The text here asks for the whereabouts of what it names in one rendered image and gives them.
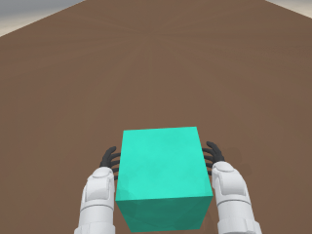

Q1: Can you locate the carton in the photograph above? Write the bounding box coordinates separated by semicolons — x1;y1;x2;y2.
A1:
115;127;214;233

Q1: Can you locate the left robot forearm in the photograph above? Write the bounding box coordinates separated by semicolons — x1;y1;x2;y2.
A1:
74;167;116;234

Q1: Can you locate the robot left hand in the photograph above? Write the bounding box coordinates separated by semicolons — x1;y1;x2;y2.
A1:
99;146;121;180

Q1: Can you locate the right robot forearm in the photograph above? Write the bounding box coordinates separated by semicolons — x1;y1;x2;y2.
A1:
212;161;262;234

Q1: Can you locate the robot right hand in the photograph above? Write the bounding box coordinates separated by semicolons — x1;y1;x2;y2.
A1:
202;141;225;176

